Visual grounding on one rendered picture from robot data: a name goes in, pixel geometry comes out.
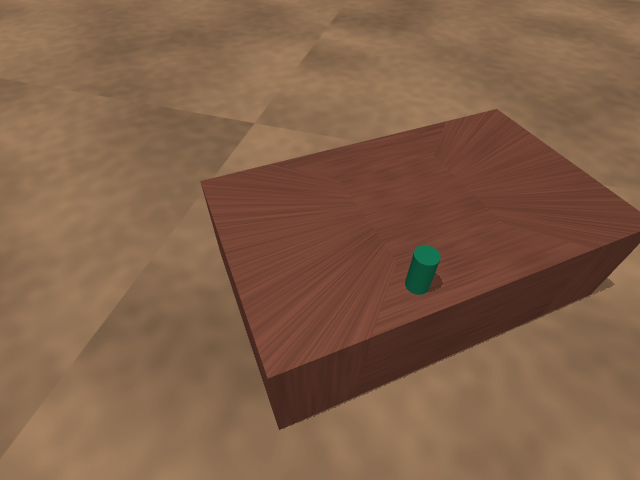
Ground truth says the can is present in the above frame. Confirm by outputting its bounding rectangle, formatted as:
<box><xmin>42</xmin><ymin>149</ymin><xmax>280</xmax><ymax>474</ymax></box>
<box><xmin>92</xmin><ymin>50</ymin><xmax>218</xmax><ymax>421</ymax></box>
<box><xmin>405</xmin><ymin>245</ymin><xmax>441</xmax><ymax>295</ymax></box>

